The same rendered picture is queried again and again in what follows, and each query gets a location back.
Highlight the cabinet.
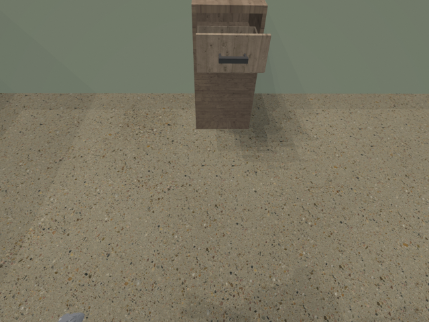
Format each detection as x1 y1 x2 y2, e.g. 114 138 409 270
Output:
192 0 268 129

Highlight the drawer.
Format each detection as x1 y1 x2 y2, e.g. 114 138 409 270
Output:
196 25 271 73

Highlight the handle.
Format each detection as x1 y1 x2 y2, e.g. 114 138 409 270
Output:
219 54 248 64

